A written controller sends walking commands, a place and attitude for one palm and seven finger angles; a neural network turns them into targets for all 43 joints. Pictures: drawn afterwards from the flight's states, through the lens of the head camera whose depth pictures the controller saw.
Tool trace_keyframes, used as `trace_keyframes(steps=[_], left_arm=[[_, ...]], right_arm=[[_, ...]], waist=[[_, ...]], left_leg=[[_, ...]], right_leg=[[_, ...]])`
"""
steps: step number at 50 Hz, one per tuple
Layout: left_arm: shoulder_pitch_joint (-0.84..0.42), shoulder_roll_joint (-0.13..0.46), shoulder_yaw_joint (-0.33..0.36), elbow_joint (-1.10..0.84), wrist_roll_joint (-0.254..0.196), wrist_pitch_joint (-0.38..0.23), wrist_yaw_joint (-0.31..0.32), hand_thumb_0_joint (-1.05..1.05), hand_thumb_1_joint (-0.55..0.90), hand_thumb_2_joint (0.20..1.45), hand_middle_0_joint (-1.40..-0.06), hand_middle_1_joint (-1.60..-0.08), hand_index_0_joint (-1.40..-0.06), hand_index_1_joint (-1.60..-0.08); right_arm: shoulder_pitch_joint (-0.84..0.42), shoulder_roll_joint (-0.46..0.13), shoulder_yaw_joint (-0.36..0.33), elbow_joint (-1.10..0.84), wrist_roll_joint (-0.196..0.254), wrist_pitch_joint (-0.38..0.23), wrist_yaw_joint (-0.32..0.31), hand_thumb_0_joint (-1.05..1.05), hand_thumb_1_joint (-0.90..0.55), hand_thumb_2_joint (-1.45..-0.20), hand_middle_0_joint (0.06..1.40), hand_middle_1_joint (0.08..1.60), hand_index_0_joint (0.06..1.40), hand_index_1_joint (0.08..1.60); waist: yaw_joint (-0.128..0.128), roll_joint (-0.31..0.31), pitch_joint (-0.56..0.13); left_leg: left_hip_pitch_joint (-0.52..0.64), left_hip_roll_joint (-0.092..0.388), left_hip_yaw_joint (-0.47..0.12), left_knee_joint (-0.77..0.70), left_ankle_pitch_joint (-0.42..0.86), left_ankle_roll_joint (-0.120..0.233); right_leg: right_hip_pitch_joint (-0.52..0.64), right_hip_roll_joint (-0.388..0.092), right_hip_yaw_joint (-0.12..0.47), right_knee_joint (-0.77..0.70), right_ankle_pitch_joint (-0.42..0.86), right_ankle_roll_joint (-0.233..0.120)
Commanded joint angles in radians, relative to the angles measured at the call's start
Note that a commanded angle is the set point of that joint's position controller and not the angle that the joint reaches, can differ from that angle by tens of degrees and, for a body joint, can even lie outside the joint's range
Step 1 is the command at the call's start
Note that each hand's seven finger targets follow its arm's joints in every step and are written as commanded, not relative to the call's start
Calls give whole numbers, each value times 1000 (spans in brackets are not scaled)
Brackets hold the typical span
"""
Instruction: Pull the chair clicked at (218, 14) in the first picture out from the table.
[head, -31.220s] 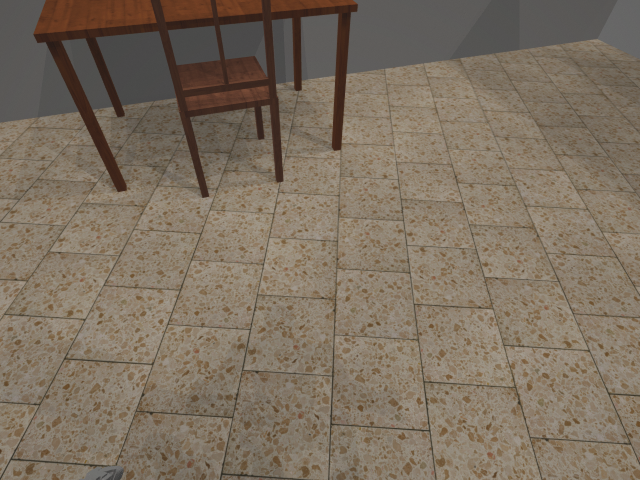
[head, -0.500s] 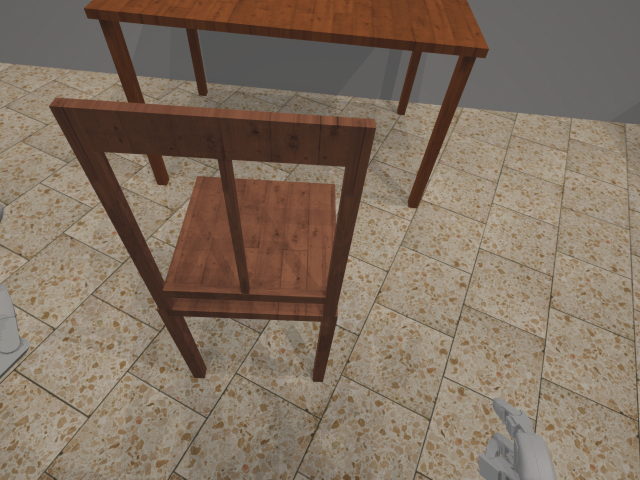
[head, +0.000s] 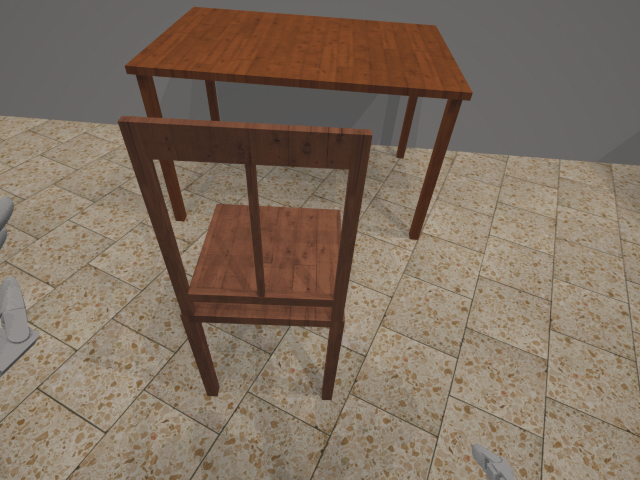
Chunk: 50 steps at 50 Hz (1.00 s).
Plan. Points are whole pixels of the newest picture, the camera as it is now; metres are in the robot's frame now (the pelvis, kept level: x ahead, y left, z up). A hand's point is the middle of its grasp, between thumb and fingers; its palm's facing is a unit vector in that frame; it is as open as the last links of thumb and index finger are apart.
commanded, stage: stop stepping back and stand still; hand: left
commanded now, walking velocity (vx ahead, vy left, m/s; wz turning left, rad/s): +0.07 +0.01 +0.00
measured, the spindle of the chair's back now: (256, 238) +0.57 +0.13 -0.06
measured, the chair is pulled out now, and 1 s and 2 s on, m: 0.64 0.64 0.64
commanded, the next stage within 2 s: let the arm hang, fingers relaxed in 0.14 s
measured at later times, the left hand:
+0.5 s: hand out of the picture +0.06 +0.17 -0.16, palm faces -0.01 -0.99 -0.14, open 7.3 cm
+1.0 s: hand out of the picture -0.07 +0.16 -0.17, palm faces +0.05 -0.98 -0.19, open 7.3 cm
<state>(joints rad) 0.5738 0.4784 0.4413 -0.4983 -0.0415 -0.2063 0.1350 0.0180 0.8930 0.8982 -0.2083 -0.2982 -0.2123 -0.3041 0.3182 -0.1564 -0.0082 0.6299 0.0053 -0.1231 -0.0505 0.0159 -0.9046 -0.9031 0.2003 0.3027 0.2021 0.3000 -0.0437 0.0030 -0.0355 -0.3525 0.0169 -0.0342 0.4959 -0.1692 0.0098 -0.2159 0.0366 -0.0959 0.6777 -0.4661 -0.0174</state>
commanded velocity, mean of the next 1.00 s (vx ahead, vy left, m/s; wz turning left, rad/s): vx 0.01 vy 0.01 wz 0.00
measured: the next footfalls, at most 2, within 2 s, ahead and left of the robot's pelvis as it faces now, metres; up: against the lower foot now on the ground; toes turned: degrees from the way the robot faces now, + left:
right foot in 0.04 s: +0.02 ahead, -0.10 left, +0.00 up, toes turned -1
left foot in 0.24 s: +0.07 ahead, +0.12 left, +0.00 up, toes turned +0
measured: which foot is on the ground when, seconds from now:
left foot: down 0.00-0.04, up 0.06-0.22, down 0.24-1.00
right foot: up 0.00-0.02, down 0.04-1.00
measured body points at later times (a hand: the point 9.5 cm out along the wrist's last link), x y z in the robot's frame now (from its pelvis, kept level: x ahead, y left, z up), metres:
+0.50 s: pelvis -0.03 +0.02 -0.01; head -0.03 +0.03 +0.44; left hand +0.06 +0.23 -0.15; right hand +0.06 -0.21 -0.13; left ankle +0.03 +0.12 -0.74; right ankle -0.02 -0.10 -0.74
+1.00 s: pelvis -0.01 +0.00 +0.00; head +0.01 -0.02 +0.45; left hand -0.07 +0.21 -0.15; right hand -0.03 -0.20 -0.17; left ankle +0.03 +0.12 -0.74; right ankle -0.02 -0.10 -0.74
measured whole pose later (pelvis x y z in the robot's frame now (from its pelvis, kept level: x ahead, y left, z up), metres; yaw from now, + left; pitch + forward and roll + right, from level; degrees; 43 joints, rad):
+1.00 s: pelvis -0.01 +0.00 +0.00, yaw +1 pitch -1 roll +0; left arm 0.37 0.12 -0.03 1.11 0.00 0.01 0.03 0.01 0.92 0.90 -0.19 -0.30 -0.20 -0.30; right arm 0.33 -0.12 0.01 1.09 -0.01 0.00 -0.03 0.01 -0.91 -0.90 0.20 0.30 0.20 0.30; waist 0.01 0.04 0.06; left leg -0.26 -0.01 -0.02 0.46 -0.18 0.00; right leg -0.18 0.01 -0.05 0.48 -0.28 -0.03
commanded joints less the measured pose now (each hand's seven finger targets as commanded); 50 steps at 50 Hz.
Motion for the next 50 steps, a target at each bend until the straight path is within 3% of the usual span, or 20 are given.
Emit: trace_keyframes(steps=[1, 2, 3, 4, 5, 7, 9, 11, 12, 13, 15, 17, 18, 20, 22, 24, 28, 33, 46, 50], left_arm=[[-60, 154, 127, -140, -8, -64, 5, 0, 900, 900, -200, -300, -200, -300], [-110, 173, 136, -134, -15, -69, 6, 0, 900, 900, -200, -300, -200, -300], [-120, 128, 90, -79, -16, -49, 4, 0, 900, 900, -200, -300, -200, -300], [-136, 91, 49, -85, -12, -33, 2, 0, 900, 900, -200, -300, -200, -300], [-179, 77, 26, -85, -16, -34, 4, 0, 900, 900, -200, -300, -200, -300], [-229, 107, 44, -97, 2, -51, 17, 0, 900, 900, -200, -300, -200, -300], [-242, 122, 51, -156, 10, -66, 27, 0, 900, 900, -200, -300, -200, -300], [-206, 122, 56, -240, 7, -76, 28, 0, 900, 900, -200, -300, -200, -300], [-107, -211, -335, 585, 115, 126, -93, 0, 900, 900, -200, -300, -200, -300], [-125, -235, -314, 613, 76, 206, -103, 0, 900, 900, -200, -300, -200, -300], [-174, -238, -353, 697, 72, 225, -113, 0, 900, 900, -200, -300, -200, -300], [-165, -221, -364, 833, 80, 213, -120, 0, 900, 900, -200, -300, -200, -300], [-190, -194, -369, 902, 80, 211, -117, 0, 900, 900, -200, -300, -200, -300], [-265, -136, -392, 1015, 72, 224, -119, 0, 900, 900, -200, -300, -200, -300], [-296, -133, -407, 1136, 71, 223, -121, 0, 900, 900, -200, -300, -200, -300], [-268, -133, -417, 1236, 66, 222, -119, 0, 900, 900, -200, -300, -200, -300], [-175, -206, -407, 1356, 64, 213, -111, 0, 900, 900, -200, -300, -200, -300], [-173, -215, -435, 1462, 54, 207, -110, 0, 900, 900, -200, -300, -200, -300], [-120, -244, -455, 1584, 47, 204, -97, 0, 900, 900, -200, -300, -200, -300], [-123, -261, -451, 1582, 46, 201, -91, 0, 900, 900, -200, -300, -200, -300]], right_arm=[[-121, -149, -43, -112, -7, -32, -13, 0, -900, -900, 200, 300, 200, 300], [-101, -143, -46, -100, -6, -32, -14, 0, -900, -900, 200, 300, 200, 300], [-91, -158, -63, -89, 15, -41, -11, 0, -900, -900, 200, 300, 200, 300], [-98, -186, -75, -100, 24, -37, -4, 0, -900, -900, 200, 300, 200, 300], [-128, -177, -57, -98, 21, -40, -1, 0, -900, -900, 200, 300, 200, 300], [-186, -143, -29, -89, 9, -48, -10, 0, -900, -900, 200, 300, 200, 300], [-212, -143, -28, -98, 9, -76, -27, 0, -900, -900, 200, 300, 200, 300], [-202, -170, -47, -122, 12, -89, -29, 0, -900, -900, 200, 300, 200, 300], [-79, -246, -77, 74, -22, -48, 71, 0, -900, -900, 200, 300, 200, 300], [-44, -182, -58, 68, -11, 42, 63, 0, -900, -900, 200, 300, 200, 300], [-95, -172, -42, 28, -39, 74, 54, 0, -900, -900, 200, 300, 200, 300], [-134, -170, -32, 38, -43, 90, 53, 0, -900, -900, 200, 300, 200, 300], [-125, -159, -30, 54, -33, 96, 52, 0, -900, -900, 200, 300, 200, 300], [-95, -154, -27, 93, -24, 108, 58, 0, -900, -900, 200, 300, 200, 300], [-85, -160, -26, 145, -30, 125, 54, 0, -900, -900, 200, 300, 200, 300], [-48, -160, -22, 192, -28, 127, 49, 0, -900, -900, 200, 300, 200, 300], [-8, -111, -28, 254, -30, 117, 36, 0, -900, -900, 200, 300, 200, 300], [48, -108, -22, 325, -19, 117, 28, 0, -900, -900, 200, 300, 200, 300], [105, -63, -3, 438, -14, 121, 21, 0, -900, -900, 200, 300, 200, 300], [107, -42, 0, 450, -14, 118, 17, 0, -900, -900, 200, 300, 200, 300]], waist=[[30, 66, 24], [16, -82, -3], [19, -229, 1], [23, -288, 60], [-1, -217, 119], [9, -109, 116], [23, -23, 91], [48, 82, 37], [-21, 71, 23], [13, 174, -17], [42, 92, -21], [89, -69, -37], [79, -126, -20], [34, 3, 66], [33, -24, 159], [30, 57, 158], [49, 208, 16], [38, 35, 48], [37, -48, 140], [37, -7, 144]], left_leg=[[-74, 29, -28, -4, -332, -1], [-22, -15, 31, 226, -253, -8], [-15, -37, 20, 399, -222, -11], [-34, -33, -10, 494, -169, -8], [-35, -2, -36, 460, -159, -2], [26, 18, 33, 167, -151, 16], [154, 9, 59, -91, -57, 29], [250, 111, -51, -168, 174, 57], [216, 171, -162, 34, 486, 85], [104, 198, -214, -78, 478, 147], [27, 227, -277, -128, 271, 179], [22, 151, -181, -68, 175, 114], [6, 90, -130, -46, 83, 71], [4, 35, -109, -91, -143, 42], [-11, 32, -117, -109, -267, 34], [8, 45, -125, -149, -266, 37], [61, 70, -141, -204, -257, 45], [108, 69, -126, -157, -117, 48], [111, 52, -77, -115, -68, 42], [116, 54, -72, -106, -6, 41]], right_leg=[[164, -98, 101, -492, 103, -57], [94, -210, 234, -511, 181, -118], [-49, -315, 385, -531, 23, -171], [-122, -347, 470, -554, 19, -202], [-158, -356, 410, -529, 80, -199], [-62, -286, 239, -440, 231, -132], [-5, -212, 190, -357, 310, -72], [15, -135, 173, -279, 334, -13], [-198, -143, 79, 13, 470, 8], [-133, -73, 58, 64, 110, 32], [-123, -64, 99, 118, -97, 38], [11, -75, 85, -124, 115, 18], [58, -94, 122, -226, 209, 5], [-25, -154, 174, -279, 112, -32], [-114, -127, 190, -314, -14, -43], [-96, -105, 165, -303, 44, -41], [32, -89, 110, -267, 182, -31], [11, -117, 128, -313, 223, -41], [-59, -135, 158, -340, 173, -57], [-52, -133, 154, -325, 222, -57]])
